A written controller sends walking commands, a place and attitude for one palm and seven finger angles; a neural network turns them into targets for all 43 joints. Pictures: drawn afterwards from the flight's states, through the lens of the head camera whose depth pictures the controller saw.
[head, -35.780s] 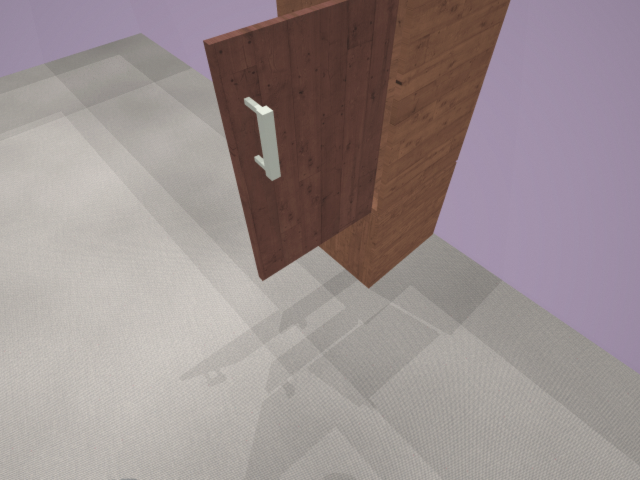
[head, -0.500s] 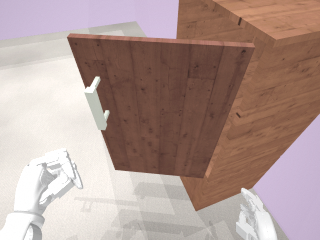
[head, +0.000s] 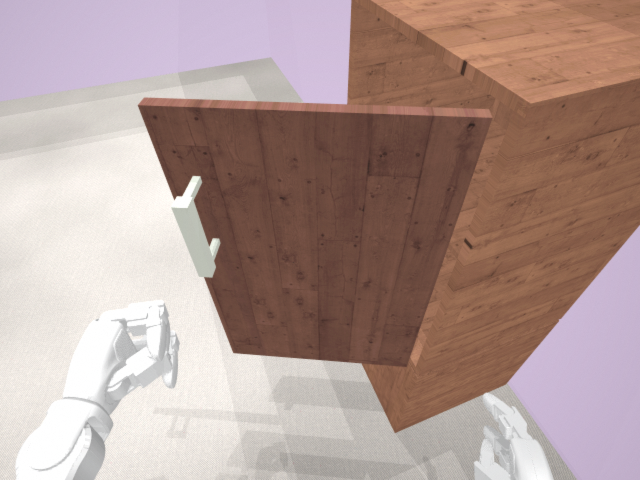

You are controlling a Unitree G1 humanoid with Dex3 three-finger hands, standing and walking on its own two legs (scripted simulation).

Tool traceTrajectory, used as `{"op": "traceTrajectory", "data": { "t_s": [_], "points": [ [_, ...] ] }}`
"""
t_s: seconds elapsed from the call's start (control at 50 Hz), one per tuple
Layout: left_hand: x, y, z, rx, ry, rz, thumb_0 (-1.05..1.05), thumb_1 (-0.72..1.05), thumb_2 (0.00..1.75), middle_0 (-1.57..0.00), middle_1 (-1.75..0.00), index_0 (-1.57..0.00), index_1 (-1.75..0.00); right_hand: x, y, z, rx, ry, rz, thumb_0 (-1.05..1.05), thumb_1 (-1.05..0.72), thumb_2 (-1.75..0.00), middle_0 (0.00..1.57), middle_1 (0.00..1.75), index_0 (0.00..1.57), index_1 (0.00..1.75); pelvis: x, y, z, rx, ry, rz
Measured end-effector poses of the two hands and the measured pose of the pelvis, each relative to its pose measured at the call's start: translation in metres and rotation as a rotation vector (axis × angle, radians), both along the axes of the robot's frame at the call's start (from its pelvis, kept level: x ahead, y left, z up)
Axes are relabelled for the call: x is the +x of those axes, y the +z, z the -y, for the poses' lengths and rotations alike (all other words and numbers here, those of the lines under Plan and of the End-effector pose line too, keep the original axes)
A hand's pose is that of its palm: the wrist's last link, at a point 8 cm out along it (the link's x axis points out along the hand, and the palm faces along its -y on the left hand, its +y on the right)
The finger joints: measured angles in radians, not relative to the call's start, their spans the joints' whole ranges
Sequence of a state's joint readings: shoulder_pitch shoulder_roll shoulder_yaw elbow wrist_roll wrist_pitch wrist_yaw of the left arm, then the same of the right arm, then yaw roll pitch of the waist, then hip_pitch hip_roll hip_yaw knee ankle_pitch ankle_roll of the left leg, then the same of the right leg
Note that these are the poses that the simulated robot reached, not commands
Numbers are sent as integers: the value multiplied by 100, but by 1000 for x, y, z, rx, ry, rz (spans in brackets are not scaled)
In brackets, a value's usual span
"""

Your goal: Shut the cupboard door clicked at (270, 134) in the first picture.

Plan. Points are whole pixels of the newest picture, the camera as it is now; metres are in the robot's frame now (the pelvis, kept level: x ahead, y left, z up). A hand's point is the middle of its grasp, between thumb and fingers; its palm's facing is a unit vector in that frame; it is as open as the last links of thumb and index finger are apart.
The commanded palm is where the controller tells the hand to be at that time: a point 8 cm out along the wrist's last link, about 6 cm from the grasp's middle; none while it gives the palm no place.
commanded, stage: raise the hand and make a fist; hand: left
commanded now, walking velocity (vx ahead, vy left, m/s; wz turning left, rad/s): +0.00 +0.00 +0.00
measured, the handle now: (200, 228) +0.40 +0.19 +0.11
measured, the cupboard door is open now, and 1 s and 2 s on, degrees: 64 64 64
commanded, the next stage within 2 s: bring the fist close to the handle in 0.18 s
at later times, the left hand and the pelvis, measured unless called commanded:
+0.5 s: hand (154, 336) +0.24 +0.19 +0.11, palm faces +0.06 -1.00 -0.07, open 3.1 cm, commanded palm +0.21 +0.23 +0.11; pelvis +0.00 -0.01 +0.00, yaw +1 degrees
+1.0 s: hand (194, 314) +0.28 +0.17 +0.10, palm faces -0.04 -1.00 -0.05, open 3.1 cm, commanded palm +0.26 +0.22 +0.11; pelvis +0.00 -0.01 +0.00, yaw +0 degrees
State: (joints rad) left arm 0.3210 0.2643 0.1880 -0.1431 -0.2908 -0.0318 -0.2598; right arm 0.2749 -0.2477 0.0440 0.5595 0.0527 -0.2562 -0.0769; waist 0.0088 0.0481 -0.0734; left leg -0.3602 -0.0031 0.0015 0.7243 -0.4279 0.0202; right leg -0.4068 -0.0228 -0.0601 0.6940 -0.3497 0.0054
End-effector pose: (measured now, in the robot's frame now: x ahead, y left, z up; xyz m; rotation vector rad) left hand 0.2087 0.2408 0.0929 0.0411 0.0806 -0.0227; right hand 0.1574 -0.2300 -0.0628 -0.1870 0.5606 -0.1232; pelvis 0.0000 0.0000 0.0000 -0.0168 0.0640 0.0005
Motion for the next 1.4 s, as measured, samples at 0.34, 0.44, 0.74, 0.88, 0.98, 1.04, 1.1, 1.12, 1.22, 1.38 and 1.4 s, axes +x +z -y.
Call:
{"op": "traceTrajectory", "data": {
  "t_s": [0.34, 0.44, 0.74, 0.88, 0.98, 1.04, 1.1, 1.12, 1.22, 1.38, 1.4],
  "points": [
    [-2, 2, 7, 22, 3, 15, 1, 90, 90, -130, -150, -130, -150, 9, 0, 3, 7, 17, 12, 1, -90, -89, 21, 30, 20, 30, 1, 0, 7, 2, 5, 1],
    [2, 13, -2, 36, 61, 102, 1, 90, 90, -130, -150, -130, -150, 7, -2, 5, -6, 29, -6, 1, -90, -89, 21, 30, 20, 30, 0, 0, 10, 4, 8, 2],
    [35, 7, 13, 15, 6, 73, 1, 90, 90, -130, -150, -130, -150, -3, -6, 13, -7, -14, -39, 1, -91, -89, 21, 30, 20, 30, -1, 1, 10, 11, -5, -6],
    [45, 23, 2, 27, 56, 153, 1, 90, 90, -130, -150, -130, -150, -4, -8, 13, -4, -6, -56, 1, -91, -89, 20, 30, 20, 30, 1, 1, 9, 4, 2, -4],
    [50, 10, 16, 11, -10, 71, 1, 90, 90, -130, -150, -130, -150, -3, -10, 12, 3, -16, -59, 1, -91, -89, 20, 30, 20, 30, 2, 1, 6, 6, 0, -9],
    [54, 5, 21, 3, -10, 60, 1, 90, 90, -130, -150, -130, -150, -3, -10, 11, 1, -17, -62, 1, -91, -89, 20, 30, 20, 30, 1, 1, 6, 10, -3, -9],
    [60, 10, 17, 7, 21, 99, 1, 90, 90, -130, -150, -130, -150, -3, -9, 11, -3, -12, -71, 1, -91, -89, 20, 30, 20, 30, 1, 1, 7, 12, -6, -8],
    [62, 13, 15, 10, 33, 116, 1, 90, 90, -130, -150, -130, -150, -3, -9, 10, -2, -10, -73, 1, -91, -89, 20, 30, 20, 30, 1, 1, 8, 12, -6, -8],
    [73, 24, 10, 21, 42, 153, 1, 90, 90, -130, -150, -130, -150, -3, -10, 10, 7, -6, -85, 1, -91, -89, 20, 30, 20, 30, 2, 2, 8, 8, -3, -9],
    [80, 10, 25, -6, -5, 69, 1, 90, 90, -130, -150, -130, -150, -7, -12, 13, 13, -30, -99, 1, -91, -89, 21, 30, 20, 30, 3, 3, 6, 11, -9, -10],
    [80, 9, 25, -8, 0, 70, 1, 90, 90, -130, -150, -130, -150, -7, -12, 13, 11, -31, -102, 1, -91, -89, 21, 30, 20, 30, 3, 3, 7, 13, -10, -10]
  ]
}}
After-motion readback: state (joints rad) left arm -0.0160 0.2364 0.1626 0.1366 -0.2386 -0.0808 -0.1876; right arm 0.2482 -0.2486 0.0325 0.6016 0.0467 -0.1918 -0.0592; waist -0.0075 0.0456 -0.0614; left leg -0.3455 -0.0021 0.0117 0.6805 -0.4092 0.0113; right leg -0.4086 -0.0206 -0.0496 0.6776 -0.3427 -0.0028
